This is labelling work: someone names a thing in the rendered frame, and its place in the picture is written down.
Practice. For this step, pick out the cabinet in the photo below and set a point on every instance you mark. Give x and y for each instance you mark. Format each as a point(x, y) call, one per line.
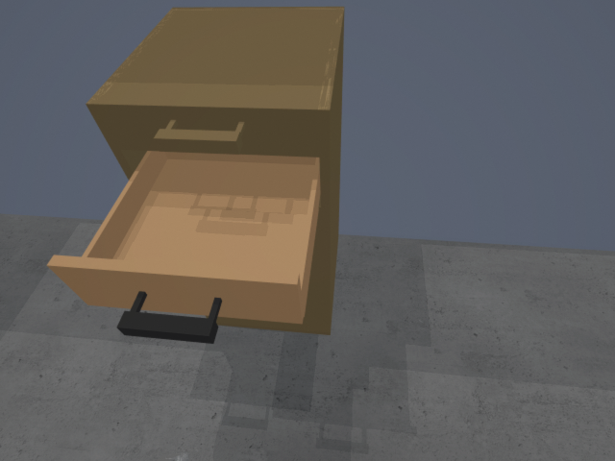
point(274, 74)

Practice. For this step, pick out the handle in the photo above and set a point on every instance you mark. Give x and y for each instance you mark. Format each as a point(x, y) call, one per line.
point(199, 141)
point(171, 327)

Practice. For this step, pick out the drawer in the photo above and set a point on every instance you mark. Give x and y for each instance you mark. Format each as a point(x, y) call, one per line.
point(191, 227)

